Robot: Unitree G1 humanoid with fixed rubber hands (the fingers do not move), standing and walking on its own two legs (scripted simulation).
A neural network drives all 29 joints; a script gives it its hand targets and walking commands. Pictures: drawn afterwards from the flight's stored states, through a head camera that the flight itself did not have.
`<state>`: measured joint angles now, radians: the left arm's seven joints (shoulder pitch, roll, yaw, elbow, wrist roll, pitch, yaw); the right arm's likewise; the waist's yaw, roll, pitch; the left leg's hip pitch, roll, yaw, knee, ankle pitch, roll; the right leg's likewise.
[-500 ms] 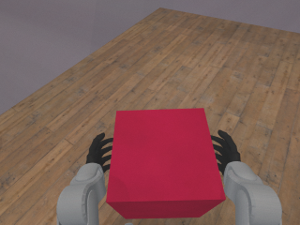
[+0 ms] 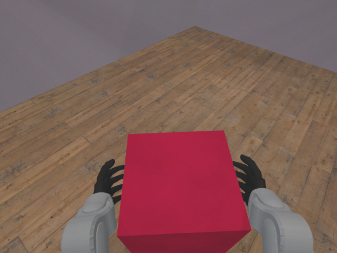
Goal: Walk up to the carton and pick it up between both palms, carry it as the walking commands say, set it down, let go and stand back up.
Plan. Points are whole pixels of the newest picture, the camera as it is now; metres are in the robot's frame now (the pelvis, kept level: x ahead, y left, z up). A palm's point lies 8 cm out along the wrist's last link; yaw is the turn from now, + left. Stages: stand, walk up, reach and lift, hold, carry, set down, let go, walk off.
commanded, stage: carry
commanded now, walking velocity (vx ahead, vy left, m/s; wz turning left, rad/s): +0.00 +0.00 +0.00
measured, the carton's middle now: (178, 199) +0.25 +0.01 +0.01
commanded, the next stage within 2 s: none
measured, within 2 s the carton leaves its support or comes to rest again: neither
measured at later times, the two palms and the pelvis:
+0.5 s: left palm (124, 233) +0.15 +0.11 +0.08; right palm (301, 243) +0.14 -0.19 +0.10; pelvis -0.08 -0.03 +0.00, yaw -2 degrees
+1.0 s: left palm (191, 164) +0.29 -0.01 +0.09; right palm (328, 174) +0.28 -0.31 +0.09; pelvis +0.06 -0.16 +0.00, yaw -1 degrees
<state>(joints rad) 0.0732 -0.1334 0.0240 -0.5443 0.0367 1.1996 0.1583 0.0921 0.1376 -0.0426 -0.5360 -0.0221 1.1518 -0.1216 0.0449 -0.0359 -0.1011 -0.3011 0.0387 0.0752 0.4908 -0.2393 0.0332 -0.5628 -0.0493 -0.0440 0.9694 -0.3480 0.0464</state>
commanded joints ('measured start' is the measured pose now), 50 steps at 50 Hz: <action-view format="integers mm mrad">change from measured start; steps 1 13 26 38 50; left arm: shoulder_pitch -513 -444 -520 -490 -323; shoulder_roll -765 -779 -738 -784 -674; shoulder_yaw -712 -584 -632 -676 -566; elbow -136 -41 -172 -141 -65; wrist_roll -316 -259 -270 -270 -217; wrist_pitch -37 -43 -27 -36 -21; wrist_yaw -134 -134 -112 -104 -99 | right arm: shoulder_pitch -390 -545 -419 -398 -421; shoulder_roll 726 767 755 705 652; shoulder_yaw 558 677 596 580 652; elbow -59 -141 -14 -123 -165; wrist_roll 234 289 288 264 265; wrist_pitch -10 12 24 9 31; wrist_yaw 116 106 99 105 80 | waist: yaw -39 -52 -59 -63 -20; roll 239 -56 329 226 128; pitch -134 -131 -101 -76 -208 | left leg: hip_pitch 66 73 413 303 67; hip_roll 219 46 457 336 218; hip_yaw -183 -1 -612 -151 137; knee -199 -4 -495 -437 86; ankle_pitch -1 38 -684 -237 270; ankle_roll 47 -37 100 49 -5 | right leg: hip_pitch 32 170 -260 -112 607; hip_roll -3 -150 -25 -80 55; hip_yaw -16 81 5 -34 -234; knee -86 -653 -61 -277 -577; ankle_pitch -69 19 10 272 -12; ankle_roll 5 -81 -55 -11 -87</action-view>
